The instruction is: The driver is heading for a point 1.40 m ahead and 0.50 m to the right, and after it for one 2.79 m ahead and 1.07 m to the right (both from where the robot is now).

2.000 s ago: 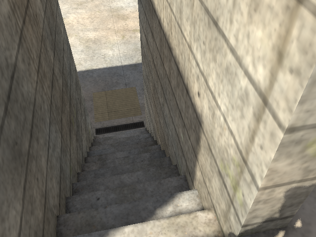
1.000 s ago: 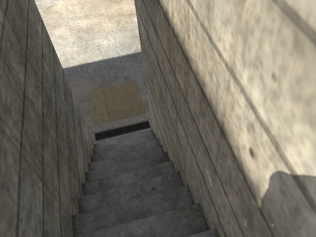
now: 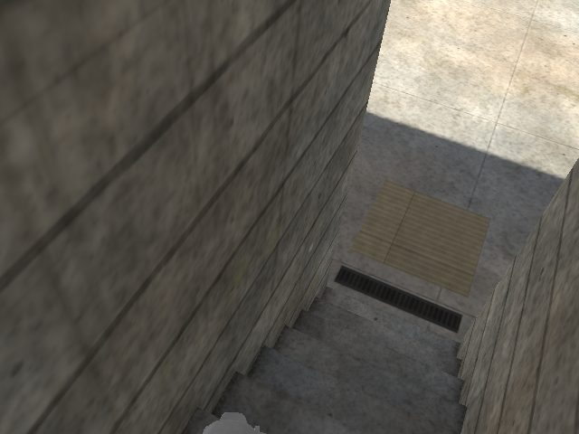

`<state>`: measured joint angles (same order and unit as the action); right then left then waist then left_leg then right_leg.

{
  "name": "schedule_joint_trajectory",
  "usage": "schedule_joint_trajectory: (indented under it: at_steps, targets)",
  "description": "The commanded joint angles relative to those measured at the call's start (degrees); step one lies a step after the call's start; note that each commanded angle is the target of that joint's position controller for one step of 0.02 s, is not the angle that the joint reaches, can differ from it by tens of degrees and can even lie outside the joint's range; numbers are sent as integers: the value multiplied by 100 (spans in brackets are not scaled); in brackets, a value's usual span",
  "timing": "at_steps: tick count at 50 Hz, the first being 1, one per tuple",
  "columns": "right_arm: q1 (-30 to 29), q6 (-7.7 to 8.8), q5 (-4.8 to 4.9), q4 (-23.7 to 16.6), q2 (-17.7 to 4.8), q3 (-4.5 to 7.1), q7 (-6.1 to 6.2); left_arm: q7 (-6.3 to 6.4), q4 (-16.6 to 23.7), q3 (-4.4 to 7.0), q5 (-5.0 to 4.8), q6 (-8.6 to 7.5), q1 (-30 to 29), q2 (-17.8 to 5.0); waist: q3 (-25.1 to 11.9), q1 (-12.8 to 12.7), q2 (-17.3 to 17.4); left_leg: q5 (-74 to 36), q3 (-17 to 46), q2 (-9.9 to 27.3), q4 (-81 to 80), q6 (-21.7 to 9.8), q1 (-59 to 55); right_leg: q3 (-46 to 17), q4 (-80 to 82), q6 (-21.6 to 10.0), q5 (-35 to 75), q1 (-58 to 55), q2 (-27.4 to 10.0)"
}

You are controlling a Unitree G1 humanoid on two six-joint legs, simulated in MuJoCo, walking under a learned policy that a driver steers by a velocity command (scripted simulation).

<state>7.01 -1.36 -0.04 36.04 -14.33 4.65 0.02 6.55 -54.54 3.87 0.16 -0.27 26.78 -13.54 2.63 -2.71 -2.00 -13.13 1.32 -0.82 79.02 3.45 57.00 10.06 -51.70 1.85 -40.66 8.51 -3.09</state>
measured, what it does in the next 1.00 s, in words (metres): goes down, turning right: left foot 0.20 m lower, then right foot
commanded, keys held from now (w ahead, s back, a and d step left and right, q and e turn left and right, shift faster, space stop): e+shift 0.82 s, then shift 0.18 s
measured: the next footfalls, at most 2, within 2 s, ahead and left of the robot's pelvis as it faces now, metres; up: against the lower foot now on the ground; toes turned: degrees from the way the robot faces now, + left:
left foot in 0.14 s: +0.23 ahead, +0.09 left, -0.20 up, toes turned +5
right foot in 0.66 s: +0.16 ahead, -0.18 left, -0.20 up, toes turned -20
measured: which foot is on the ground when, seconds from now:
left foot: up 0.00-0.12, down 0.14-0.66, up 0.68-1.00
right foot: down 0.00-0.12, up 0.14-0.64, down 0.66-1.00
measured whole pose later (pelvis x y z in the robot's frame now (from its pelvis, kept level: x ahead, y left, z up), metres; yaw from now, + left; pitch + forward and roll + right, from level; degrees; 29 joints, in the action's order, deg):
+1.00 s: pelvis +0.24 -0.07 -0.22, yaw -34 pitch +0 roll +2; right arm 4.8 -4.4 -1.8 36.5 -17.3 3.9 0.3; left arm 6.9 -41.1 0.1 -0.6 4.0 16.1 -11.5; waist 2.0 -1.8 6.9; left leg -14.3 5.5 -1.9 72.8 7.8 47.4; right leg -13.4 -67.2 -0.7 -41.2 25.1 4.6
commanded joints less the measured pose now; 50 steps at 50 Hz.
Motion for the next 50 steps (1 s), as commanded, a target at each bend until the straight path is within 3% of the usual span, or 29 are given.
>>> schedule_joint_trajectory:
  at_steps: [1, 2, 3, 4, 5, 6, 7, 8, 9, 10, 11, 12, 14, 16, 18, 23, 26, 27, 30, 32, 33, 34, 35, 36, 38, 39, 41, 46, 50]
  targets:
    - [63, -133, -194, -301, 154, -240, -348, 150, 1146, 151, -382, -192, -1455, -683, 64, 440, 952, -3035, -223, 17, -3642, 60, -3177, 268, 513, -336, 1858, 2150, -575]
    - [-582, -158, -88, -511, 264, -367, -400, 68, 962, 217, -501, -173, -817, -698, 135, -93, 744, -2613, -3, 125, -4672, -1, -2725, -217, 231, -671, 2075, 1144, -684]
    - [-489, -159, -4, -469, 140, -353, -450, -51, 786, 219, -395, -92, -509, -754, 135, -194, 573, -1944, 376, 415, -5488, -226, -2618, -644, -111, -846, 2542, 268, -791]
    - [378, -77, 35, -116, -207, -224, -418, -215, 646, 158, -235, -124, -415, -734, -279, 42, 533, -2117, 333, 479, -6031, -393, -3315, -826, -1043, -902, 3225, -179, -773]
    - [2115, 42, -12, 519, -889, 67, -382, -395, 551, 198, -218, -186, -747, -947, -999, 831, 144, -2557, -22, 308, -5501, -518, -5136, -883, -2372, -793, 4714, 326, -756]
    - [3308, 85, -52, 917, -1301, 243, -334, -535, 387, 273, -344, -323, -946, -1034, -1177, 1537, 436, -2289, -295, 386, -5355, -792, -6487, -848, -4026, -406, 4041, 1255, -308]
    - [3580, 136, -264, 1010, -1398, 142, -68, -552, 186, 145, -295, -304, -692, -317, -135, 1731, 2235, -4895, -168, 956, -6035, -1210, -6614, -513, -7053, 142, -1466, 2719, 1258]
    - [2998, 169, -417, 870, -1404, -175, -40, -624, 200, -7, -302, -293, 676, 442, -824, 695, 2423, -8082, 816, 2217, -3391, -1646, -7757, -2665, -8095, 298, -2376, 4466, 1449]
    - [2674, 79, -164, 866, -912, -291, -92, -705, 308, -26, -277, -228, 686, 10, -1650, 602, 1645, -7140, 1343, 2517, -3318, -1892, -7396, -3313, -7254, 532, -1513, 4380, 1158]
    - [1768, 43, -118, 810, -913, -334, -160, -676, 540, 11, -280, -54, 263, -84, -1666, 213, 253, -4596, 1510, 2542, -3721, -1822, -6273, -3135, -6791, 594, -699, 4003, 800]
    - [952, -13, -100, 566, -1107, -284, -172, -579, 923, 1, -288, 89, -151, -255, -1699, -295, -303, -2758, 1714, 2621, -4069, -1760, -5295, -2794, -6200, 566, 435, 3649, 532]
    - [433, -62, -252, 308, -1409, -214, -43, -450, 1335, -30, -317, 301, -789, -384, -1581, -349, 29, -1331, 2204, 3121, -4569, -1912, -4588, -2320, -6477, 581, 1354, 3945, 501]
    - [596, -84, -560, 137, -1240, -378, 386, -221, 1936, -57, -208, 718, -1757, -499, -652, -152, -166, -109, 2449, 3159, -4936, -1775, -3401, -2025, -6467, 616, 2523, 4404, 580]
    - [941, -125, -460, 181, -832, -629, 616, -71, 2480, -194, -119, 894, -2215, -155, -234, 104, 337, 1199, 2030, 2986, -4982, -1860, -3168, -2070, -5944, 707, 2895, 4996, 535]
    - [1117, -210, -471, 240, -908, -611, 739, -44, 2720, -236, -146, 866, -2268, 0, -295, 175, 980, 1637, 1567, 2800, -4992, -1712, -3391, -1793, -6006, 764, 2708, 5167, 510]
    - [664, -175, -437, 12, -788, -618, 709, -94, 2754, -54, -80, 716, -1993, -237, -386, 115, 1296, 1004, 90, 2523, -4255, -1329, -3397, -1488, -5685, 639, 3567, 4516, 548]
    - [814, -300, -345, 68, -1005, -367, 665, -335, 3027, -28, 68, 448, -2543, -268, -635, 299, 1320, 1349, -587, 2199, -3721, -1159, -4091, -1127, -3303, 300, 4002, 4017, 181]
    - [936, -285, -286, 64, -1280, -207, 627, -396, 3041, 15, -36, 371, -2666, -389, -744, 363, 1424, 1364, -692, 2260, -3749, -1086, -4072, -805, -3050, 282, 3827, 3586, 188]
    - [504, -195, -34, -64, -1602, 17, 634, -595, 2803, 83, -102, 256, -1733, -477, -794, -33, 1568, 1484, -922, 2380, -3496, -888, -3576, -161, -2319, 82, 2645, 2038, 155]
    - [-352, -176, 124, -215, -1408, 4, 685, -705, 2196, 291, -26, 151, -352, -832, -698, -981, 1073, 902, -1517, 2143, -1689, -500, -2437, 23, -1141, -267, 1553, 215, 538]
    - [-1367, -120, 258, -643, -1304, -8, 736, -773, 1553, 480, 18, -47, 1256, -1187, -335, -1852, -29, 2267, -1394, 1775, 1139, -345, -807, -894, 212, -707, 2214, -851, 655]
    - [-526, 60, 55, -1029, -428, -214, 805, -871, 1524, 485, -417, -206, 531, -1662, 57, -453, -2769, 6255, -390, 568, 2498, -59, 1610, -4160, 677, -1624, 8361, -1391, 51]
    - [-356, 150, 36, -982, -679, -121, 802, -1119, 1737, 389, -430, -274, 88, -1663, -560, -371, -2425, 6475, 601, 534, 3079, 150, 1686, -5194, 986, -2009, 10005, -790, -674]
    - [-502, 151, 282, -1110, -982, 1, 831, -1313, 1899, 358, -110, -266, -208, -1574, -1023, -359, -759, 5912, 1053, 378, 3068, 211, 1565, -6151, 1669, -2333, 8205, -460, -1172]
    - [-996, 63, 189, -1196, -983, 54, 885, -1084, 2031, 409, -210, 48, -1367, -1721, -17, 233, 65, 4276, 1075, 145, 2213, 181, 1556, -6249, 1947, -2187, 5469, 778, -1085]
    - [-450, -54, 56, -809, -1034, 122, 787, -858, 2248, 247, 11, 113, -2127, -1479, -179, 614, 159, 3293, 1235, 110, 1800, 243, 596, -5764, 1372, -2177, 5410, 1573, -945]
    - [76, -253, -89, -525, -810, 101, 587, -445, 2436, -12, 69, 397, -2785, -1244, -555, 972, 48, 1843, 511, -112, 1728, 278, -526, -4234, 377, -1651, 6665, 2011, -480]
    - [-423, -292, 13, -416, -633, 32, 164, -12, 1638, -231, 55, 390, -1047, -585, -784, 120, -447, 533, 673, 1, 1009, 591, -332, -3694, -139, -1605, 4752, 824, -309]
    - [-809, -111, -312, -366, -432, -89, -210, 216, 1426, -183, -167, 423, -626, -481, -28, -76, -410, -1172, 624, 132, -2525, 322, -1048, -3369, -171, -1406, 1855, 1323, 13]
